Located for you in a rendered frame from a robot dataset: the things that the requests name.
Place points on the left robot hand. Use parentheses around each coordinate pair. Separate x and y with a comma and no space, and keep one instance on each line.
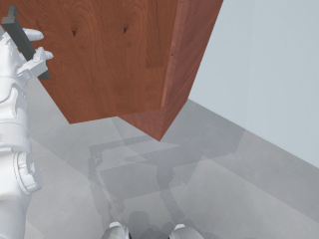
(15,66)

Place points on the handle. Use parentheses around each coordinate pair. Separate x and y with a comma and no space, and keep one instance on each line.
(17,34)

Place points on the left robot thigh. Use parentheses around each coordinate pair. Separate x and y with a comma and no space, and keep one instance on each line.
(116,232)

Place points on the right robot thigh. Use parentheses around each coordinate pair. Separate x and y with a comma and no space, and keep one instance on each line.
(184,233)

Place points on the robot left upper arm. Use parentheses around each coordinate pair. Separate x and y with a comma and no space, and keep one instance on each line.
(20,177)

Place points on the cupboard door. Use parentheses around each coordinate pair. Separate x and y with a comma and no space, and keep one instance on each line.
(110,57)

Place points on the left robot forearm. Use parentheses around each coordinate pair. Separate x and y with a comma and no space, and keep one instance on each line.
(14,121)

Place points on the robot thigh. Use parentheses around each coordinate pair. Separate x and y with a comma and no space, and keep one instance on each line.
(116,232)
(184,233)

